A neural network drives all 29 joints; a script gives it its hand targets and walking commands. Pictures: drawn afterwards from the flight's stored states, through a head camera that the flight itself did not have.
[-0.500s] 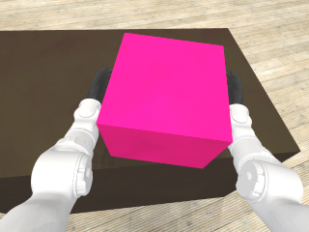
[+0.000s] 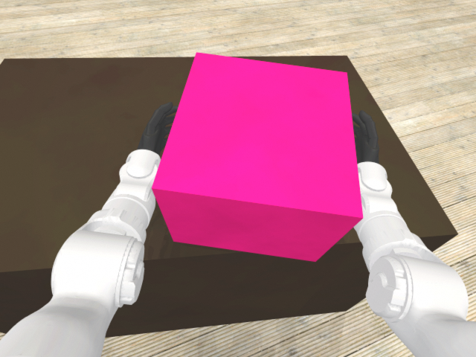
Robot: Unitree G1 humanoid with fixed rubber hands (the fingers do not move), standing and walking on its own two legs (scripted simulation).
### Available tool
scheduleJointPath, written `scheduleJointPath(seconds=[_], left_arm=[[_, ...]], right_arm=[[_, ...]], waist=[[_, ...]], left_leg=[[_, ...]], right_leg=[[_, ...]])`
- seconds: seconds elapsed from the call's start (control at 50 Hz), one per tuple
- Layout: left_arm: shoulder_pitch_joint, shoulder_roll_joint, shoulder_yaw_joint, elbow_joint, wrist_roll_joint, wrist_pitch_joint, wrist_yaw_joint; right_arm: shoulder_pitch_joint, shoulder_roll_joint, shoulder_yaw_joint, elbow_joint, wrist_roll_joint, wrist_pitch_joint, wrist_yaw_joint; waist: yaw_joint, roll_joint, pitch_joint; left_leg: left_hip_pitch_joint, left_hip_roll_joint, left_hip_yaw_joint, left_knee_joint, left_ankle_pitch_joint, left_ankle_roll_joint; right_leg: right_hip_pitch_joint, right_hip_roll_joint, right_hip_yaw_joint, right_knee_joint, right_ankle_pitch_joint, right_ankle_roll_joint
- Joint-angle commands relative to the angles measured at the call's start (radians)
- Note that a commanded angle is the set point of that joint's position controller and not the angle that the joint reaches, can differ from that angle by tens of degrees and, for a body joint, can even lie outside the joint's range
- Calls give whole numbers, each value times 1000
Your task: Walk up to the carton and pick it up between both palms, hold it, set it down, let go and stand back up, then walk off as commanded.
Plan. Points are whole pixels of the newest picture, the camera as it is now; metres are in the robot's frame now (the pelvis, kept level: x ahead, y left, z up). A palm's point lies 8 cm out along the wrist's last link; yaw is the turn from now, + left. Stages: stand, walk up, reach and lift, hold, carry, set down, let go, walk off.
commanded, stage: reach and lift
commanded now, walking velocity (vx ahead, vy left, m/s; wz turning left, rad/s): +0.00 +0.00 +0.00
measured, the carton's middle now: (257, 159) +0.45 -0.03 +0.06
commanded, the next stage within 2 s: none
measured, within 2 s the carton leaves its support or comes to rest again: neither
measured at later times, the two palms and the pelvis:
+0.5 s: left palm (159, 128) +0.44 +0.13 +0.15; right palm (393, 144) +0.40 -0.23 +0.15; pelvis -0.01 -0.01 +0.00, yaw +0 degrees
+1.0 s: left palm (138, 136) +0.39 +0.15 +0.19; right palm (401, 129) +0.39 -0.21 +0.19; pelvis -0.02 -0.02 +0.01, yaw +1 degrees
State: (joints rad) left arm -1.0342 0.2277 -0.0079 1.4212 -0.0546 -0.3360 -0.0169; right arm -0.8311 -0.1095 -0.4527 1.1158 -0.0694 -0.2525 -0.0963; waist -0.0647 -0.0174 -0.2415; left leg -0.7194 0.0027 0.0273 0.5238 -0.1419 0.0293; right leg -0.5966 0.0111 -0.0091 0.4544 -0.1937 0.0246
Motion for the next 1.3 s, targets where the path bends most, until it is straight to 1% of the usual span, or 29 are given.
scheduleJointPath(seconds=[0.0, 0.02, 0.1, 0.16, 0.22, 0.26, 0.3, 0.36, 0.38, 0.44, 0.48, 0.56, 0.62, 0.64, 0.68, 0.7, 0.74, 0.78, 0.86, 0.94, 0.98, 1.0, 1.06, 1.08, 1.14, 1.18, 1.2, 1.26, 1.28], left_arm=[[-800, -706, -238, -465, -80, -39, -63], [-826, -685, -243, -454, -73, -27, -69], [-711, -676, -207, -475, -44, 25, -60], [-839, -687, -247, -527, -88, 42, -52], [-792, -723, -251, -528, -96, 84, -46], [-796, -718, -243, -547, -90, 97, -44], [-761, -734, -235, -522, -79, 135, -37], [-819, -731, -240, -640, -89, 156, -23], [-818, -720, -202, -609, -77, 183, -20], [-710, -741, -211, -651, -78, 232, -10], [-706, -721, -168, -666, -56, 259, -19], [-706, -712, -143, -763, -49, 318, -24], [-631, -702, -89, -779, -20, 377, -30], [-637, -699, -82, -761, -28, 385, -42], [-620, -731, -100, -775, -21, 417, -42], [-558, -703, -52, -779, 7, 434, -49], [-592, -756, -108, -875, -33, 453, -50], [-615, -707, -49, -856, -4, 466, -58], [-577, -722, -77, -898, -12, 517, -68], [-599, -742, -70, -901, 8, 562, -61], [-545, -774, -94, -1011, -17, 586, -50], [-591, -768, -88, -1013, -2, 590, -45], [-582, -758, -73, -989, 3, 622, -45], [-542, -754, -47, -969, 12, 642, -47], [-552, -768, -65, -965, 11, 671, -49], [-509, -770, -64, -998, 19, 694, -36], [-576, -793, -111, -1082, -9, 689, -26], [-538, -821, -153, -1080, -19, 719, -25], [-517, -813, -131, -1102, -5, 725, -23]], right_arm=[[-753, 577, 512, -282, 33, -56, 197], [-743, 557, 471, -259, 36, -36, 194], [-736, 533, 537, -283, 98, 16, 200], [-856, 532, 548, -341, 121, 31, 207], [-858, 529, 564, -372, 148, 61, 213], [-879, 546, 611, -392, 172, 73, 213], [-879, 519, 591, -368, 182, 101, 216], [-933, 541, 626, -424, 219, 133, 217], [-907, 525, 593, -344, 220, 159, 224], [-945, 532, 659, -455, 267, 169, 223], [-935, 551, 672, -464, 278, 194, 209], [-956, 564, 709, -534, 322, 231, 212], [-903, 577, 719, -491, 339, 280, 199], [-981, 576, 721, -569, 332, 272, 191], [-978, 569, 711, -574, 341, 288, 185], [-933, 569, 722, -571, 349, 304, 171], [-937, 577, 726, -603, 359, 316, 169], [-922, 592, 688, -549, 338, 339, 161], [-866, 583, 680, -518, 346, 369, 152], [-886, 547, 625, -460, 321, 398, 161], [-896, 568, 684, -579, 358, 390, 161], [-911, 567, 682, -522, 365, 403, 168], [-912, 556, 669, -528, 351, 418, 172], [-903, 541, 662, -533, 353, 429, 170], [-937, 541, 656, -554, 353, 438, 167], [-934, 538, 683, -582, 378, 444, 177], [-946, 556, 683, -608, 385, 443, 184], [-966, 502, 656, -649, 390, 445, 182], [-927, 521, 682, -622, 398, 451, 175]], waist=[[20, 165, -873], [-14, 164, -824], [52, 150, -751], [41, 140, -785], [45, 137, -745], [75, 127, -735], [66, 125, -694], [95, 107, -741], [89, 115, -660], [126, 98, -696], [142, 48, -667], [189, 49, -661], [193, -7, -554], [185, -18, -602], [170, 9, -581], [189, -23, -507], [158, 21, -555], [157, -32, -486], [132, 15, -441], [120, 34, -360], [128, 21, -448], [135, 53, -440], [136, 46, -400], [136, 3, -351], [123, 33, -391], [142, 22, -385], [135, 57, -449], [107, 94, -439], [121, 70, -435]], left_leg=[[829, 44, -50, 35, 570, -121], [805, 50, -66, 11, 469, -114], [814, 34, -45, -18, 475, -106], [808, 49, -59, -27, 421, -111], [853, 48, -66, -35, 440, -108], [832, 32, -48, -40, 432, -94], [861, 41, -61, -58, 391, -98], [856, 41, -61, -66, 384, -94], [843, 37, -58, -86, 298, -88], [895, 27, -59, -67, 418, -79], [854, 25, -47, -78, 380, -57], [836, 17, -45, -94, 332, -43], [829, 2, -36, -108, 331, -18], [801, -1, -35, -105, 317, -16], [843, 6, -48, -116, 326, -27], [826, -7, -36, -117, 334, -18], [847, -7, -50, -118, 343, -35], [796, -11, -45, -131, 280, -14], [818, -6, -47, -152, 272, -27], [792, 2, -60, -186, 143, -41], [840, 6, -55, -170, 275, -42], [842, 8, -57, -171, 251, -48], [801, 3, -61, -181, 184, -42], [782, 4, -56, -192, 171, -29], [792, 11, -61, -205, 109, -33], [794, 7, -62, -199, 159, -32], [818, 11, -63, -192, 178, -50], [838, 20, -75, -187, 169, -65], [845, 11, -66, -176, 218, -57]], right_leg=[[175, 54, -63, -79, 340, -34], [170, 44, -53, -94, 295, -35], [228, 51, -42, -97, 286, -33], [180, 56, -50, -92, 221, -37], [156, 57, -52, -105, 223, -46], [189, 54, -38, -107, 237, -41], [157, 56, -42, -121, 196, -45], [188, 53, -35, -112, 200, -37], [167, 49, -29, -129, 135, -46], [195, 54, -25, -120, 226, -33], [233, 52, -12, -118, 232, -29], [262, 53, -1, -119, 199, -21], [342, 43, 19, -123, 244, -6], [347, 44, 25, -112, 261, -6], [326, 49, 16, -125, 235, -9], [376, 47, 23, -130, 271, 3], [369, 50, 19, -138, 259, -7], [380, 41, 36, -146, 220, 2], [367, 31, 30, -163, 192, -7], [312, 42, 16, -190, 22, -33], [365, 48, 9, -170, 154, -27], [334, 50, 12, -182, 101, -32], [343, 43, 18, -194, 66, -35], [348, 40, 18, -198, 68, -29], [351, 37, 20, -202, 29, -34], [356, 46, 13, -204, 50, -37], [356, 53, 7, -188, 68, -41], [325, 57, 2, -201, 42, -52], [346, 59, 4, -195, 100, -44]])
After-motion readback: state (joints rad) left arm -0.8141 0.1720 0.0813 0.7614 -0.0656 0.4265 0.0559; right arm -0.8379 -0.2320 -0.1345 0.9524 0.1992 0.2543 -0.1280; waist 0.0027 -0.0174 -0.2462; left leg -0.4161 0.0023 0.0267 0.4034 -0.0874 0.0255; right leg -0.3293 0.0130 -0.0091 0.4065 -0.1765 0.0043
